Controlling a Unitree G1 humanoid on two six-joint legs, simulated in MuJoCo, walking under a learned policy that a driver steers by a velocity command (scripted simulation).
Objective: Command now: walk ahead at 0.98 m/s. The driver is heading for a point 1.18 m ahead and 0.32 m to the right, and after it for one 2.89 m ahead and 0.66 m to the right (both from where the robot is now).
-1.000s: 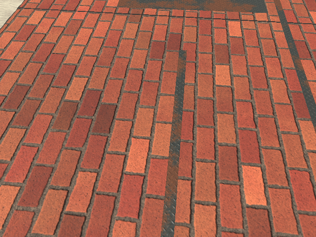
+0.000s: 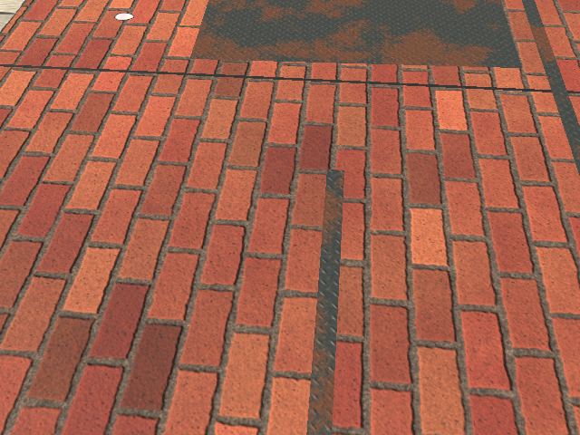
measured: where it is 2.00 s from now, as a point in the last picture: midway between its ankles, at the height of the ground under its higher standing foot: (488, 74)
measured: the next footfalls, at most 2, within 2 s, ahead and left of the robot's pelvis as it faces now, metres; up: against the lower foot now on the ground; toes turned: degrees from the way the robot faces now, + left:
right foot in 0.38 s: +0.56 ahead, -0.09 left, +0.00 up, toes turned -12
left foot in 0.80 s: +1.02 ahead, -0.08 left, +0.00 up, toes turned -34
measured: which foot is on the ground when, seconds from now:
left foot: down 0.00-0.38, up 0.40-0.78, down 0.80-1.00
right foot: up 0.00-0.36, down 0.38-0.82, up 0.84-1.00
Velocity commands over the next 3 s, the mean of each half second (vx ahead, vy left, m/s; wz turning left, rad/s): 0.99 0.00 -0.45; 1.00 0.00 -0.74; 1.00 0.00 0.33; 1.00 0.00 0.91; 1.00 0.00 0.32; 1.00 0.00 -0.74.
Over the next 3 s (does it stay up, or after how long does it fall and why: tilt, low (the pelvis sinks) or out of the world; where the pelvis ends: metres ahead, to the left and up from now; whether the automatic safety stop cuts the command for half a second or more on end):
stays up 2.63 -0.55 -0.02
